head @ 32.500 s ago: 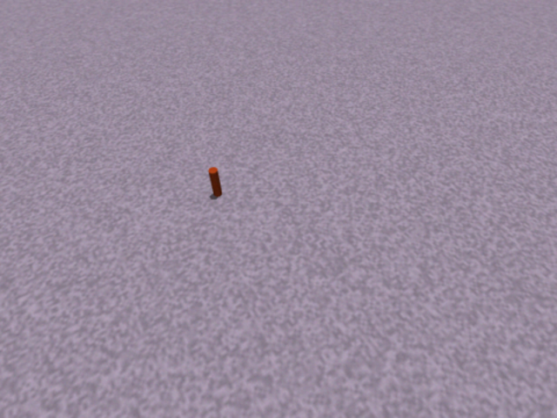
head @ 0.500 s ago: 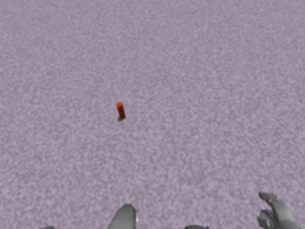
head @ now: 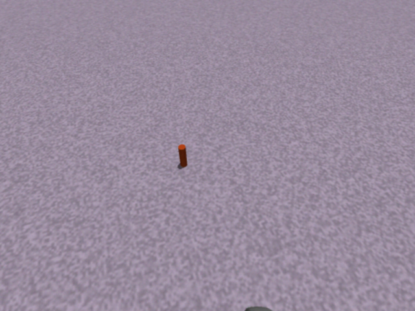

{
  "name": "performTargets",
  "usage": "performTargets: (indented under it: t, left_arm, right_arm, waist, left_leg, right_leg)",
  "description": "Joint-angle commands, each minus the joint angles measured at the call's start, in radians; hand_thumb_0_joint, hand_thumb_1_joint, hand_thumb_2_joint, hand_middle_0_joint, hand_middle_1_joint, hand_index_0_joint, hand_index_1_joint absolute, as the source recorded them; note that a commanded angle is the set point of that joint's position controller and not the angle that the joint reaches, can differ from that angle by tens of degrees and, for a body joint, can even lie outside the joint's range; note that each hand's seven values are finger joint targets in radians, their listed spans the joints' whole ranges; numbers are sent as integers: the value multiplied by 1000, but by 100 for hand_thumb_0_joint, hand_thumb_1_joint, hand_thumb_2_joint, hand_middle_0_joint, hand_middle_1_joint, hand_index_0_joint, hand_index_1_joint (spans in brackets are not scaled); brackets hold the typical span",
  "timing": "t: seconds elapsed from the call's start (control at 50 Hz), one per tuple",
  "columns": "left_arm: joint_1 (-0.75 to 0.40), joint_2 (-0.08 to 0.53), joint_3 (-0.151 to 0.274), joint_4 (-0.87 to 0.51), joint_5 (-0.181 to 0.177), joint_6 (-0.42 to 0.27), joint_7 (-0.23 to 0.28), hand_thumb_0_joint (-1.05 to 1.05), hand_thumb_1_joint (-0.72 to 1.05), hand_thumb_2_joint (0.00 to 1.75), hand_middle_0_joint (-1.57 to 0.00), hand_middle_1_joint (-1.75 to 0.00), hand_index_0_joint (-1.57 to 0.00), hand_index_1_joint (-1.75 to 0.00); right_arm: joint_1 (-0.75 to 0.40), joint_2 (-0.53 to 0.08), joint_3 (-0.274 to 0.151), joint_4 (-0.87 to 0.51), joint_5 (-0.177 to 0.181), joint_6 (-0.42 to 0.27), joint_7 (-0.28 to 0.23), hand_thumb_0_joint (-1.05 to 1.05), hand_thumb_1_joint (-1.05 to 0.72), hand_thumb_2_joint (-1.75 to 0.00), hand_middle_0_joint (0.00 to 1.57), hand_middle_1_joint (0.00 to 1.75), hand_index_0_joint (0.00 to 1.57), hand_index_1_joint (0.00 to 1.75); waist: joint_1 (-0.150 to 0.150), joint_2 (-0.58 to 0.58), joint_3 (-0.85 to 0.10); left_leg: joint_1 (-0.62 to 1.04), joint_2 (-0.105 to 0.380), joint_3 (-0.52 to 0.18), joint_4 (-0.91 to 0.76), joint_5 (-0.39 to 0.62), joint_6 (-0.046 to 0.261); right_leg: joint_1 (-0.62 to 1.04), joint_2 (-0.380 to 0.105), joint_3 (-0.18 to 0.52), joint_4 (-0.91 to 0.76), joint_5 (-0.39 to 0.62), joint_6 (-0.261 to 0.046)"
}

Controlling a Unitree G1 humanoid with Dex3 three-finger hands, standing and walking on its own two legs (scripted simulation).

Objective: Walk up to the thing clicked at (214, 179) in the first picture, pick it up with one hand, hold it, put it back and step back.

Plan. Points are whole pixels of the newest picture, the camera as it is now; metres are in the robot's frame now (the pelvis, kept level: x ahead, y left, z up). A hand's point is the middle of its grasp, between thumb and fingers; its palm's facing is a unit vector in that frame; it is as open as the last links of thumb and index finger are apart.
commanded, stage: step back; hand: left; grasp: from the side
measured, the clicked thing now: (182, 156) +1.07 +0.16 -0.68
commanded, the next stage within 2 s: stand in 1.04 s
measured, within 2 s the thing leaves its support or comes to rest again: neither
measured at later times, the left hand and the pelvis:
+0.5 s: hand out of the picture +0.08 +0.29 -0.15, palm faces +0.00 -0.93 -0.38, open 7.4 cm; pelvis +0.02 +0.02 +0.00, yaw -1 degrees
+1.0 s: hand (87, 304) +0.17 +0.27 -0.14, palm faces -0.07 -0.93 -0.35, open 7.4 cm; pelvis +0.04 +0.03 +0.01, yaw -4 degrees
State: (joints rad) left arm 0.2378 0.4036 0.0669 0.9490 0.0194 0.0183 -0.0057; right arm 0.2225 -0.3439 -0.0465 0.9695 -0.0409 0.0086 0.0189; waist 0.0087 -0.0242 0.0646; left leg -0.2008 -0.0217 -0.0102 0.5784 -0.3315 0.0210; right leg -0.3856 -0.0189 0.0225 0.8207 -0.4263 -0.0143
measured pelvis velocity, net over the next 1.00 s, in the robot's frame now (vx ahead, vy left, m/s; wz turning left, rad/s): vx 0.04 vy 0.03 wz -0.06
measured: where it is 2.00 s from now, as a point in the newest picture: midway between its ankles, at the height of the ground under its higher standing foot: outside the picture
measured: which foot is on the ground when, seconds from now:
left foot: down 0.00-0.12, up 0.14-0.34, down 0.36-1.00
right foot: down 0.00-1.00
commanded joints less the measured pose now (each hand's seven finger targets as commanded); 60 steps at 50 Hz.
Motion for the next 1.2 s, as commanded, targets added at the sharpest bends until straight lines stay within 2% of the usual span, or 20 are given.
performTargets:
  t: [0.0, 0.04, 0.06, 0.08, 0.1, 0.12, 0.24, 0.3, 0.32, 0.34, 0.36, 0.38, 0.4, 0.46, 0.52, 0.6, 0.68, 0.84, 0.94, 1.18]
  left_arm:
    - [-44, 160, 46, -50, 0, -53, -7, 0, 90, 90, -20, -30, -20, -30]
    - [3, 145, 48, -20, 8, -66, 2, 0, 90, 90, -20, -30, -20, -30]
    - [38, 161, 54, -3, 16, -77, 12, 0, 90, 90, -20, -30, -20, -30]
    - [57, 232, 69, -1, 29, -87, 21, 0, 90, 90, -20, -30, -20, -30]
    - [52, 307, 83, -6, 26, -87, 19, 0, 90, 90, -20, -30, -20, -30]
    - [4, 303, 83, -37, 23, -91, 19, 0, 90, 90, -20, -30, -20, -30]
    - [-67, 243, 63, -51, 22, -93, 16, 0, 90, 90, -20, -30, -20, -30]
    - [-106, 209, 39, -60, 7, -71, 8, 0, 90, 90, -20, -30, -20, -30]
    - [-92, 179, 23, -60, 3, -64, 7, 0, 90, 90, -20, -30, -20, -30]
    - [-88, 134, 10, -64, -2, -59, 5, 0, 90, 90, -20, -30, -20, -30]
    - [-75, 106, 1, -53, -20, -47, 5, 0, 90, 90, -20, -30, -20, -30]
    - [-59, 176, 24, -22, -15, -39, 11, 0, 90, 90, -20, -30, -20, -30]
    - [-39, 176, 21, -10, -12, -40, 9, 0, 90, 90, -20, -30, -20, -30]
    - [13, 155, 18, 41, -10, -54, 12, 0, 90, 90, -20, -30, -20, -30]
    - [-94, 211, 21, 27, -3, -67, 12, 0, 90, 90, -20, -30, -20, -30]
    - [-114, 185, 7, 44, -14, -73, 20, 0, 90, 90, -20, -30, -20, -30]
    - [-123, 184, 7, 55, -15, -67, 26, 0, 90, 90, -20, -30, -20, -30]
    - [-183, 161, -1, 61, -9, -56, 24, 0, 90, 90, -20, -30, -20, -30]
    - [-195, 162, -7, 69, -5, -51, 19, 0, 90, 90, -20, -30, -20, -30]
    - [-204, 160, -21, 119, -11, -57, 13, 0, 90, 90, -20, -30, -20, -30]
  right_arm:
    - [-106, -269, -66, -94, -9, -31, -9, 0, -90, -90, 20, 30, 20, 30]
    - [-115, -258, -63, -93, 1, -16, -6, 0, -90, -90, 20, 30, 20, 30]
    - [-88, -213, -51, -88, 9, -10, -8, 0, -90, -90, 20, 30, 20, 30]
    - [-111, -167, -38, -114, 18, -11, -6, 0, -90, -90, 20, 30, 20, 30]
    - [-114, -192, -45, -109, 11, -9, -16, 0, -90, -90, 20, 30, 20, 30]
    - [-92, -236, -57, -99, 11, -12, -17, 0, -90, -90, 20, 30, 20, 30]
    - [-19, -206, -58, -56, 10, -29, 0, 0, -90, -90, 20, 30, 20, 30]
    - [-3, -182, -59, -25, 8, -39, -7, 0, -90, -90, 20, 30, 20, 30]
    - [3, -191, -62, -18, 5, -43, -15, 0, -90, -90, 20, 30, 20, 30]
    - [17, -224, -70, -13, -5, -49, -24, 0, -90, -90, 20, 30, 20, 30]
    - [-50, -283, -68, -37, -4, -54, -27, 0, -90, -90, 20, 30, 20, 30]
    - [-92, -323, -73, -47, 2, -51, -24, 0, -90, -90, 20, 30, 20, 30]
    - [-139, -308, -68, -55, 2, -50, -23, 0, -90, -90, 20, 30, 20, 30]
    - [-192, -255, -44, -44, 11, -45, -22, 0, -90, -90, 20, 30, 20, 30]
    - [-159, -209, -31, -17, 24, -39, -23, 0, -90, -90, 20, 30, 20, 30]
    - [-165, -214, -28, 21, 29, -51, -27, 0, -90, -90, 20, 30, 20, 30]
    - [-182, -209, -30, 40, 35, -47, -32, 0, -90, -90, 20, 30, 20, 30]
    - [-226, -203, -29, 61, 28, -41, -30, 0, -90, -90, 20, 30, 20, 30]
    - [-260, -199, -28, 62, 22, -38, -26, 0, -90, -90, 20, 30, 20, 30]
    - [-234, -205, -14, 97, 34, -46, -17, 0, -90, -90, 20, 30, 20, 30]
  waist:
    - [-8, 204, 27]
    - [26, 176, 20]
    - [40, 94, -10]
    - [55, -85, -11]
    - [65, -145, 31]
    - [42, -61, 66]
    - [7, -117, -20]
    - [-21, -94, -54]
    - [-26, -53, -76]
    - [-35, 33, -109]
    - [-9, 166, -83]
    - [-6, 131, -46]
    - [19, 103, -26]
    - [48, 164, -29]
    - [-10, 45, -42]
    - [-5, 28, -140]
    - [-2, 16, -172]
    - [-3, 42, -156]
    - [-1, 37, -108]
    - [-12, 20, -127]
  left_leg:
    - [-125, 210, -225, -288, -310, 138]
    - [-164, 195, -171, -188, -264, 108]
    - [-213, 158, -131, -57, -184, 79]
    - [-388, 40, -56, 141, -207, 22]
    - [-370, 0, -57, 309, -272, 1]
    - [-351, 33, -135, 354, -237, -4]
    - [-185, 70, -29, 169, -119, -20]
    - [40, 14, 53, -81, 53, -23]
    - [103, 21, 31, -134, 106, -19]
    - [141, 126, -116, -191, 75, 6]
    - [36, 291, -366, -307, -137, 83]
    - [-126, 349, -399, -327, -262, 169]
    - [-162, 335, -354, -310, -228, 172]
    - [-160, 221, -172, -200, -28, 64]
    - [-79, 124, -74, -127, 5, -1]
    - [35, 150, -46, -98, 383, 22]
    - [83, 154, -17, -96, 476, 22]
    - [90, 168, -21, -170, 434, 17]
    - [80, 163, -19, -226, 270, 8]
    - [145, 164, -39, -289, 302, 0]
  right_leg:
    - [87, 18, -45, -164, -15, 7]
    - [231, 49, -73, -370, 81, -12]
    - [348, 31, -5, -442, 94, -19]
    - [385, -136, 325, -515, -79, -88]
    - [222, -333, 572, -631, -353, -189]
    - [171, -375, 600, -624, -337, -248]
    - [123, -238, 243, -522, -8, -166]
    - [21, -169, 121, -389, 149, -117]
    - [3, -137, 87, -320, 189, -89]
    - [-37, -94, 57, -226, 199, -58]
    - [-60, 10, 5, -141, 17, -9]
    - [60, -7, 20, -62, -96, -2]
    - [108, -13, 14, -80, -66, -7]
    - [212, -12, 21, -332, 132, -18]
    - [156, -102, 173, -402, 234, -58]
    - [248, -88, 103, -366, 530, -28]
    - [275, -92, 90, -354, 617, -26]
    - [272, -79, 79, -380, 523, -16]
    - [241, -78, 92, -437, 444, -13]
    - [277, -101, 92, -528, 411, 1]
